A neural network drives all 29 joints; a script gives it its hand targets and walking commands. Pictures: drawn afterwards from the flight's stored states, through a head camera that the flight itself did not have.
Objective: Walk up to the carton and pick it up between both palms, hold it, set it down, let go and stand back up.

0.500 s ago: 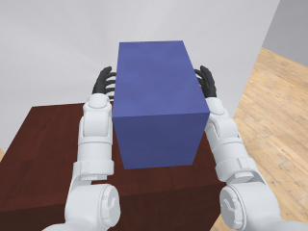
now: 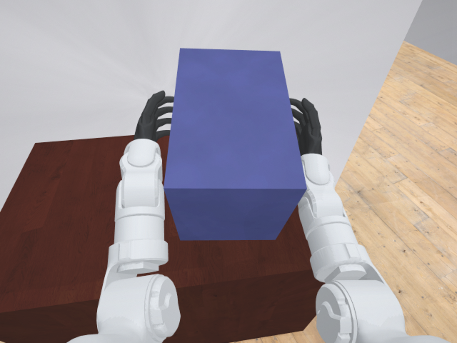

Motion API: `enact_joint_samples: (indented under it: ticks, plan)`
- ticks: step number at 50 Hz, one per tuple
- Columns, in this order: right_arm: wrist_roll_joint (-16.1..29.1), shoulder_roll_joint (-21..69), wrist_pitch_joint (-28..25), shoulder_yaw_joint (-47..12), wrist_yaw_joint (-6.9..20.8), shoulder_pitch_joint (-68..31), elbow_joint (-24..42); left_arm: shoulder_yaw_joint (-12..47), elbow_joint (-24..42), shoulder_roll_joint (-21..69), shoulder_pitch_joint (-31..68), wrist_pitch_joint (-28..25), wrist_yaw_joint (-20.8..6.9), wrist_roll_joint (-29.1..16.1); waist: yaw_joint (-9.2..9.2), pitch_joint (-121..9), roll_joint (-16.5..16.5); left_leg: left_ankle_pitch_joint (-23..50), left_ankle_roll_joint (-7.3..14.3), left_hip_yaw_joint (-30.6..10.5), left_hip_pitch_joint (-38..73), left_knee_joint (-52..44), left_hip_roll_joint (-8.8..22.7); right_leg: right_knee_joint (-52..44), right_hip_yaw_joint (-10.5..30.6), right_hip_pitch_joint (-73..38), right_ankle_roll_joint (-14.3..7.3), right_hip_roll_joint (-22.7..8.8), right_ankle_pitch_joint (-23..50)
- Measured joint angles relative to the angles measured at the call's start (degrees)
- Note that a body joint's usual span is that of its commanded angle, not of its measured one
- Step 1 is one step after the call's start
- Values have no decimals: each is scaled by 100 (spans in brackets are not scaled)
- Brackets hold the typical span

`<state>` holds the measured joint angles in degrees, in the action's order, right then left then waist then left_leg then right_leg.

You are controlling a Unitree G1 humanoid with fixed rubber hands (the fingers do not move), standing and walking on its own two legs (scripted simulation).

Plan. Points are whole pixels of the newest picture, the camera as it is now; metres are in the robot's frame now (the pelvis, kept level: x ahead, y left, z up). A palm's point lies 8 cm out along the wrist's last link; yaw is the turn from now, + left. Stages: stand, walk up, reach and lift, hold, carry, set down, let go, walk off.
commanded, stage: set down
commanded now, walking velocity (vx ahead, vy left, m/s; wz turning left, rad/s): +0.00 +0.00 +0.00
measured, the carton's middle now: (229, 147) +0.40 +0.01 +0.14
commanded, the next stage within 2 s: none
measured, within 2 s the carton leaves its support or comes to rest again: neither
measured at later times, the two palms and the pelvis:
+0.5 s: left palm (153, 159) +0.40 +0.14 +0.13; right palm (302, 169) +0.37 -0.13 +0.11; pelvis +0.01 +0.01 +0.00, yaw +0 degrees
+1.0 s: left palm (160, 160) +0.42 +0.14 +0.10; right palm (299, 174) +0.38 -0.13 +0.09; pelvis +0.02 +0.01 +0.00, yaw -1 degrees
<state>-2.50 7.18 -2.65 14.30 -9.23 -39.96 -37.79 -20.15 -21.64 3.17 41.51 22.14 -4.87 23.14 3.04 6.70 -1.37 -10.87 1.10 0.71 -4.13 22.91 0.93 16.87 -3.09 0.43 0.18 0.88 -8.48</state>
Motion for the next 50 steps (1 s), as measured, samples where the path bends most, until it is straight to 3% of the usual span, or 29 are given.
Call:
enact_joint_samples:
  ticks: [10, 19, 29, 38, 50]
  plan:
    - [0, 22, -471, -333, -234, 517, 106, 6, -1, 65, -419, -449, 33, -527, 0, 95, 0, -74, -5, 3, 2, -29, -2, -116, 1, -39, 19, -1, 11]
    - [1, -11, -664, -367, -250, 539, -27, 16, -60, 77, -462, -604, 54, -530, 0, 84, -1, -56, -4, 34, 3, -28, -9, -172, 25, -59, 20, -9, 36]
    - [-38, 8, -792, -253, -274, 538, -539, 17, -867, -46, -462, -972, 84, -425, 0, 84, -1, -41, 10, 36, 3, -29, -9, -173, 25, -59, 20, -9, 51]
    - [-505, 189, -967, 201, -263, 539, -865, 16, -1600, -186, -351, -1353, 92, -495, 1, 39, -1, -87, 25, 74, 2, -29, -9, -177, 62, -47, 20, -11, 21]
    - [-615, 227, -1278, 385, -278, 539, -1009, 16, -2008, -238, -232, -1769, 112, -562, 0, -64, -1, -160, 34, 120, -122, -29, -9, -236, 108, 67, 49, -14, 4]
